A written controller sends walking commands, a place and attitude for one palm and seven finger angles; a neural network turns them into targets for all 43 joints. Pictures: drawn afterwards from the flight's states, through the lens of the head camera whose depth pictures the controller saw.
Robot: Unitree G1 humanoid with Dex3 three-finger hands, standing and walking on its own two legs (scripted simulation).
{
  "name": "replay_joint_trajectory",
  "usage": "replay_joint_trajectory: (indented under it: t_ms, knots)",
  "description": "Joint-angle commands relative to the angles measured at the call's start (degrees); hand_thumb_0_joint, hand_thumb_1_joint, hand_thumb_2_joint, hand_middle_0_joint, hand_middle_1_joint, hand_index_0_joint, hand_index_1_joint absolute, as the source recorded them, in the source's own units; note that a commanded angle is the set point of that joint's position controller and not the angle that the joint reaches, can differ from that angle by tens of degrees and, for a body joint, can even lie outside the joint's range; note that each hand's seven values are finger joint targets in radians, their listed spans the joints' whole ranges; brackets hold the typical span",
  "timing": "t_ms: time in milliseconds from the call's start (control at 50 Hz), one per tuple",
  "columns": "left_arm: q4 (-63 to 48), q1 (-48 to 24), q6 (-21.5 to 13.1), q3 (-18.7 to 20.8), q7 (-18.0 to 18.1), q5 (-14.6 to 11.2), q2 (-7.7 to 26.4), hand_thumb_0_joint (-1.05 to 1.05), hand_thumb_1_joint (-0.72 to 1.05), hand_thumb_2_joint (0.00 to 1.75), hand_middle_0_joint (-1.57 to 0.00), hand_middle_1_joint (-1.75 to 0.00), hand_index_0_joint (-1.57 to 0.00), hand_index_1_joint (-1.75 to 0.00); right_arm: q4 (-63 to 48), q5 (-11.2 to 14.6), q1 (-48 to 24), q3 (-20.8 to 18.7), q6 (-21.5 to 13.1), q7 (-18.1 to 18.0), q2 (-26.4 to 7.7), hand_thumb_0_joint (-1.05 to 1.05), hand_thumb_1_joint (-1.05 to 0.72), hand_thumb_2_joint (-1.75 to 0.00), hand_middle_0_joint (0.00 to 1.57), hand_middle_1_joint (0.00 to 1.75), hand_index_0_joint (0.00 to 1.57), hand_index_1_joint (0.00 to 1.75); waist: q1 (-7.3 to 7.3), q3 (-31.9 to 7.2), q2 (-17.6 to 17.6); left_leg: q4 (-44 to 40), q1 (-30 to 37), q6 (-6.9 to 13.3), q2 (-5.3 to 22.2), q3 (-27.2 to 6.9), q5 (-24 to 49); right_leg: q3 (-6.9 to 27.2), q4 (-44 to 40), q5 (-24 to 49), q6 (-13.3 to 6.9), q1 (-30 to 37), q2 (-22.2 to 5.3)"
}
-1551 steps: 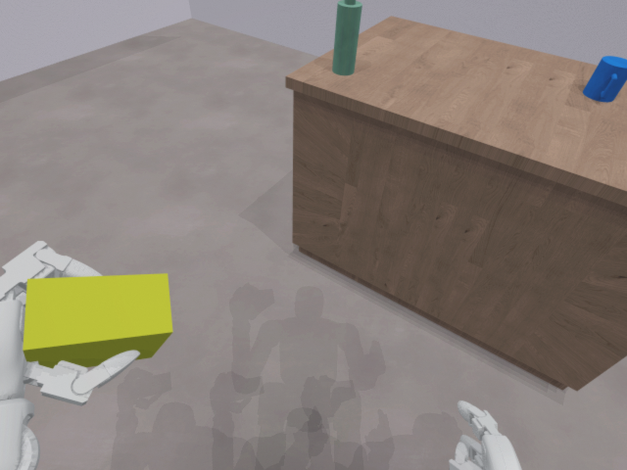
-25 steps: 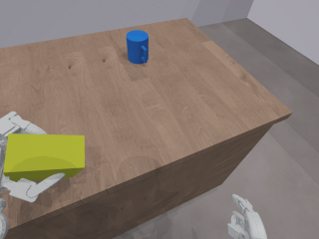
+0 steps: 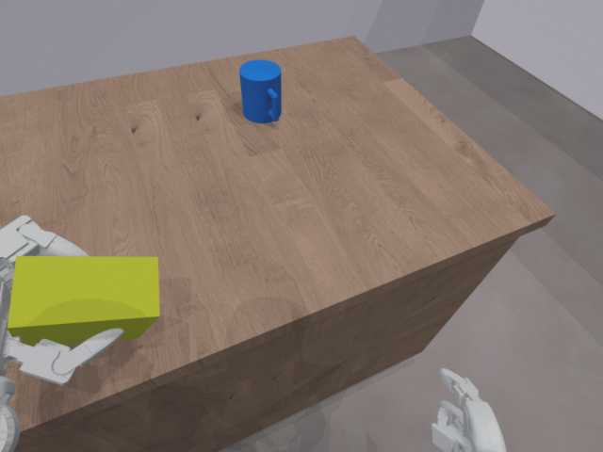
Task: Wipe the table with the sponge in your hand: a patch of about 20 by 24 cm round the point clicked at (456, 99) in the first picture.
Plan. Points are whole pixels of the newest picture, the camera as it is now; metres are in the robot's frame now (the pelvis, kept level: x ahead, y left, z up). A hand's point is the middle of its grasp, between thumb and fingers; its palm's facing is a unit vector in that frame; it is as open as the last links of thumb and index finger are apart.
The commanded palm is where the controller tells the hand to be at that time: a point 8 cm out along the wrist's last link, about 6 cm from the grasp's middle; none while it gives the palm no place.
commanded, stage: shuffle to correct the standing spot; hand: left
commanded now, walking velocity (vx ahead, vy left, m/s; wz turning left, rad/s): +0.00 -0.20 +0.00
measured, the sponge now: (107, 302) +0.23 +0.21 +0.14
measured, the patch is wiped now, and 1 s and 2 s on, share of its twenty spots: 0.00 0.00 0.00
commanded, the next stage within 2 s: none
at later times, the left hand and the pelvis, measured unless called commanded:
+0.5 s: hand (62, 304) +0.22 +0.24 +0.16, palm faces +0.34 -0.85 -0.40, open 9.9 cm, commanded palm +0.16 +0.28 +0.18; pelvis +0.00 +0.00 +0.00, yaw +0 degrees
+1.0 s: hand (68, 306) +0.21 +0.23 +0.16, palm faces +0.34 -0.85 -0.40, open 9.9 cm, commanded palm +0.16 +0.27 +0.18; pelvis +0.00 -0.01 +0.00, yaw +0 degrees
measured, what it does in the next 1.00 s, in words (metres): stands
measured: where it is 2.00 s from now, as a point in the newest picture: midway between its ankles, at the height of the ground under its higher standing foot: outside the picture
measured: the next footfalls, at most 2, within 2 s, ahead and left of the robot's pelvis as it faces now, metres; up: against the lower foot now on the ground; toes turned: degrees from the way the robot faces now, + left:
none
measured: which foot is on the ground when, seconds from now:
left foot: down 0.00-1.00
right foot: down 0.00-1.00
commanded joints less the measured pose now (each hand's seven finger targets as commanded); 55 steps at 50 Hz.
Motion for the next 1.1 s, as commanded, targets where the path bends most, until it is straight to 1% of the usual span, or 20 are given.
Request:
replay_joint_trajectory:
  t_ms: [0,60,100,160,240,260,340,360,500,620,680,700,840,860,900,940,960,980,1040,1080]
  knots:
    - [-12.8,-2.7,-4.1,7.3,0.8,-0.7,10.1,0.0,0.1,1.3,-1.2,-1.6,-1.2,-1.6,-9.3,0.2,-4.4,-3.4,-2.7,-0.4,-7.1,0.0,-0.9,-0.9,0.2,0.3,0.2,0.3,-0.16,-10.5,3.5,-3.6,2.9,4.8,4.5,-3.2,5.3,8.6,-4.1,9.8,3.5,4.0,-10.1]
    - [-12.9,-1.1,-3.9,7.3,0.6,-1.1,10.2,0.0,0.1,1.3,-1.2,-1.6,-1.2,-1.6,-9.4,0.5,-5.2,-3.2,-2.7,-0.3,-6.9,0.0,-0.9,-0.9,0.2,0.3,0.2,0.3,-0.3,-10.8,4.3,-2.9,4.2,4.6,4.7,-3.0,10.3,8.1,-3.3,13.7,3.4,4.2,-10.2]
    - [-12.7,-1.1,-4.0,7.8,0.5,-0.9,10.5,0.0,0.1,1.3,-1.2,-1.6,-1.2,-1.6,-9.5,0.2,-4.6,-3.4,-2.4,-0.3,-7.2,0.0,-0.9,-0.9,0.2,0.3,0.2,0.3,-0.17,-10.8,4.0,-2.7,3.3,4.7,5.1,-3.1,10.5,7.9,-3.4,13.8,4.0,5.0,-10.2]
    - [-12.8,-0.2,-3.8,7.8,0.4,-1.4,10.5,0.0,0.1,1.3,-1.2,-1.6,-1.2,-1.6,-9.3,0.5,-5.1,-3.1,-2.3,-0.3,-6.9,0.0,-0.9,-0.9,0.2,0.3,0.2,0.3,-0.34,-10.4,3.5,-2.6,3.8,4.5,4.5,-2.7,8.6,8.4,-3.8,13.0,3.4,4.0,-10.4]
    - [-12.7,-0.8,-3.9,8.2,0.6,-1.1,10.6,0.0,0.1,1.3,-1.2,-1.6,-1.2,-1.6,-9.5,0.3,-4.4,-3.5,-2.0,-0.3,-7.2,0.0,-0.9,-0.9,0.2,0.3,0.2,0.3,-0.17,-10.8,2.8,-1.7,3.3,4.4,4.3,-2.2,6.8,9.2,-4.3,12.5,3.7,4.3,-11.0]
    - [-12.9,-0.2,-3.9,8.0,0.6,-1.4,10.5,0.0,0.1,1.3,-1.2,-1.6,-1.2,-1.6,-9.3,0.5,-5.0,-3.2,-2.1,-0.4,-7.0,0.0,-0.9,-0.9,0.2,0.3,0.2,0.3,-0.49,-10.8,3.8,-2.1,4.1,4.5,4.2,-2.4,8.0,9.0,-4.1,13.5,3.5,4.0,-10.8]
    - [-13.1,-1.8,-3.9,7.2,0.7,-1.1,9.9,0.0,0.1,1.3,-1.2,-1.6,-1.2,-1.6,-9.6,0.5,-4.8,-3.4,-2.1,-0.4,-7.2,0.0,-0.9,-0.9,0.2,0.3,0.2,0.3,-0.14,-9.9,2.9,-2.2,2.9,4.4,4.1,-2.5,4.6,9.5,-4.8,10.4,4.0,3.5,-11.0]
    - [-13.5,-1.5,-3.9,7.0,0.8,-1.3,10.0,0.0,0.1,1.3,-1.2,-1.6,-1.2,-1.6,-9.3,0.7,-5.5,-3.1,-2.2,-0.5,-7.0,0.0,-0.9,-0.9,0.2,0.3,0.2,0.3,-0.42,-9.8,4.6,-3.0,3.8,4.5,4.0,-2.7,4.2,9.4,-4.8,10.0,3.5,2.6,-10.8]
    - [-13.2,-2.5,-4.1,7.0,1.1,-0.7,10.1,0.0,0.1,1.3,-1.2,-1.6,-1.2,-1.6,-9.5,0.3,-5.1,-3.1,-2.3,-0.6,-7.2,0.0,-0.9,-0.9,0.2,0.3,0.2,0.3,-0.08,-9.3,5.7,-5.6,2.1,4.9,5.5,-4.3,4.1,8.2,-4.3,8.1,4.0,4.1,-9.9]
    - [-11.5,-2.0,-3.7,6.5,0.9,-0.7,9.4,0.0,0.1,1.3,-1.2,-1.6,-1.2,-1.6,-9.6,0.4,-4.8,-3.0,-2.2,-0.4,-7.2,0.0,-0.9,-0.9,0.2,0.3,0.2,0.3,-0.16,-8.9,3.6,-5.2,1.5,4.5,5.1,-3.9,2.2,8.2,-5.0,7.2,3.6,3.8,-10.0]
    - [-12.0,-2.2,-3.7,6.0,0.8,-0.9,9.0,0.0,0.1,1.3,-1.2,-1.6,-1.2,-1.6,-9.4,0.4,-4.9,-2.8,-2.1,-0.4,-7.1,0.0,-0.9,-0.9,0.2,0.3,0.2,0.3,-0.4,-9.3,4.1,-5.2,2.4,4.6,4.8,-3.7,1.5,8.3,-5.2,6.9,3.3,2.9,-10.1]
    - [-11.7,-2.6,-3.6,6.7,0.9,-0.8,9.9,0.0,0.1,1.3,-1.2,-1.6,-1.2,-1.6,-9.6,0.5,-4.9,-2.9,-2.2,-0.4,-7.2,0.0,-0.9,-0.9,0.2,0.3,0.2,0.3,-0.19,-9.1,3.4,-5.3,1.7,4.5,4.7,-3.8,0.6,8.6,-5.3,5.9,3.4,3.2,-10.2]
    - [-12.2,-3.3,-3.6,6.6,1.1,-0.8,9.9,0.0,0.1,1.3,-1.2,-1.6,-1.2,-1.6,-9.5,0.4,-4.9,-2.9,-2.2,-0.4,-7.1,0.0,-0.9,-0.9,0.2,0.3,0.2,0.3,-0.19,-8.9,3.0,-4.0,2.2,4.4,4.2,-3.2,1.1,9.4,-6.0,6.3,3.3,2.4,-10.8]
    - [-12.9,-2.7,-3.6,6.5,1.1,-1.1,9.9,0.0,0.1,1.3,-1.2,-1.6,-1.2,-1.6,-9.3,0.7,-5.5,-2.7,-2.3,-0.4,-6.9,0.0,-0.9,-0.9,0.2,0.3,0.2,0.3,-0.42,-9.2,4.5,-4.5,3.3,4.5,4.1,-3.4,1.7,9.2,-5.6,6.8,2.8,2.0,-10.6]
    - [-12.7,-2.9,-3.7,6.7,1.2,-0.8,9.9,0.0,0.1,1.3,-1.2,-1.6,-1.2,-1.6,-9.4,0.4,-5.0,-3.0,-2.2,-0.4,-7.1,0.0,-0.9,-0.9,0.2,0.3,0.2,0.3,-0.21,-9.5,4.7,-4.6,2.5,4.6,4.5,-3.5,2.1,9.1,-5.4,7.0,3.4,2.9,-10.5]
    - [-12.1,-2.4,-3.6,7.0,1.2,-0.8,10.0,0.0,0.1,1.3,-1.2,-1.6,-1.2,-1.6,-9.5,0.4,-4.8,-3.1,-2.1,-0.4,-7.1,0.0,-0.9,-0.9,0.2,0.3,0.2,0.3,-0.09,-9.5,3.3,-3.7,2.4,4.5,4.4,-3.0,2.4,9.4,-5.6,7.4,3.6,3.0,-10.8]
    - [-12.4,-1.5,-3.6,7.0,1.1,-1.1,10.2,0.0,0.1,1.3,-1.2,-1.6,-1.2,-1.6,-9.3,0.6,-5.5,-2.9,-2.2,-0.5,-6.9,0.0,-0.9,-0.9,0.2,0.3,0.2,0.3,-0.31,-9.7,4.6,-3.9,3.5,4.6,4.3,-2.8,3.0,9.3,-5.7,8.3,3.5,2.4,-10.7]
    - [-12.0,-1.7,-3.7,6.8,1.2,-1.0,9.7,0.0,0.1,1.3,-1.2,-1.6,-1.2,-1.6,-9.1,0.4,-4.8,-2.8,-2.0,-0.4,-7.1,0.0,-0.9,-0.9,0.2,0.3,0.2,0.3,-0.36,-9.6,4.5,-4.1,2.6,4.7,4.5,-3.3,3.6,8.5,-5.2,8.4,3.4,3.2,-10.4]
    - [-11.6,-1.6,-3.5,7.4,1.2,-0.9,10.1,0.0,0.1,1.3,-1.2,-1.6,-1.2,-1.6,-9.4,0.4,-4.6,-3.2,-1.8,-0.3,-7.2,0.0,-0.9,-0.9,0.2,0.3,0.2,0.3,-0.12,-10.0,2.2,-2.5,2.6,4.4,4.1,-2.3,3.6,9.5,-5.7,9.4,4.0,3.5,-11.2]
    - [-11.8,-1.3,-3.6,6.8,1.1,-1.1,9.6,0.0,0.1,1.3,-1.2,-1.6,-1.2,-1.6,-9.2,0.5,-4.8,-3.0,-1.9,-0.4,-7.2,0.0,-0.9,-0.9,0.2,0.3,0.2,0.3,-0.34,-9.9,2.6,-2.6,3.3,4.5,4.0,-2.5,4.1,9.1,-5.4,9.6,3.5,2.6,-11.0]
